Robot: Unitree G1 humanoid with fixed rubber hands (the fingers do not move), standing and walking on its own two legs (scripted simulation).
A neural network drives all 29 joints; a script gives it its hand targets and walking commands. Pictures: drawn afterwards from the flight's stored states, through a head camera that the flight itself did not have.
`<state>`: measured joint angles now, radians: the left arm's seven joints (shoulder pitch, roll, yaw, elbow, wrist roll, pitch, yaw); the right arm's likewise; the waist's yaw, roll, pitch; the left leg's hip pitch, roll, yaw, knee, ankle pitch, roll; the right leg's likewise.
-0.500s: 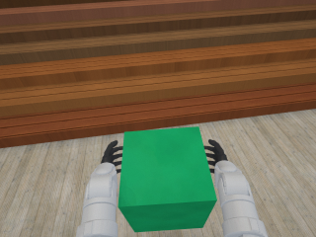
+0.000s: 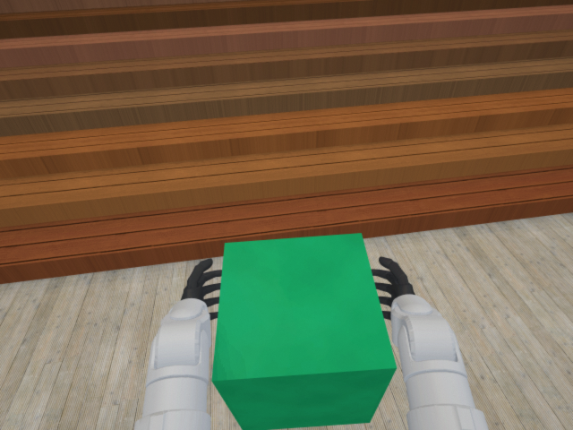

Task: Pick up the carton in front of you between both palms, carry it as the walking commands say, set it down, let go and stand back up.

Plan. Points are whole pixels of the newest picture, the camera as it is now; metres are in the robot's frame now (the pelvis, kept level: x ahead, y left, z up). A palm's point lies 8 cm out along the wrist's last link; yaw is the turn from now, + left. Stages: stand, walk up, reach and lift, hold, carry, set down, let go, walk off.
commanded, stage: hold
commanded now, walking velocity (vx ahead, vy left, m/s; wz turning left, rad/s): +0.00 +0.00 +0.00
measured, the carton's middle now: (300, 336) +0.29 +0.00 -0.03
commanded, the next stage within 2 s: carry in 0.16 s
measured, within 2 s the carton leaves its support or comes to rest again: neither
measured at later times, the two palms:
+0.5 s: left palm (178, 272) +0.33 +0.18 +0.08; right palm (380, 264) +0.33 -0.12 +0.08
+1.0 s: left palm (196, 178) +0.58 +0.19 +0.08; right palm (341, 169) +0.60 -0.10 +0.08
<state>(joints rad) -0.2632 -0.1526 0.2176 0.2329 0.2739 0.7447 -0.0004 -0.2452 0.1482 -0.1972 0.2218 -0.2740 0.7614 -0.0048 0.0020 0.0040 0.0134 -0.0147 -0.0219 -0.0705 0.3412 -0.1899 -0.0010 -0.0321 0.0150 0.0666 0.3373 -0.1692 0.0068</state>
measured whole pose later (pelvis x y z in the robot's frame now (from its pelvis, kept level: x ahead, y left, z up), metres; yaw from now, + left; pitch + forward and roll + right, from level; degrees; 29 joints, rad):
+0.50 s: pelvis +0.05 +0.02 +0.00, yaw +0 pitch +4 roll -2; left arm -0.22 -0.10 0.14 -0.08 0.13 1.03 0.06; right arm -0.20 0.13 -0.11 -0.08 -0.15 1.03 -0.08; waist 0.01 0.01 -0.17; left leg -0.16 0.03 0.06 0.34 -0.24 0.03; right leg -0.44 -0.04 -0.10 0.70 -0.35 0.00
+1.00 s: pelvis +0.32 +0.03 -0.02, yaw +2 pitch +4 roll +0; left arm -0.19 -0.14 0.11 -0.32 0.11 1.23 0.09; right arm -0.17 0.13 -0.13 -0.34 -0.10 1.24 -0.09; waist 0.03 -0.02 -0.13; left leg -0.52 0.07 0.21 0.50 -0.12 0.01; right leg 0.02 -0.08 -0.20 0.35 -0.42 0.06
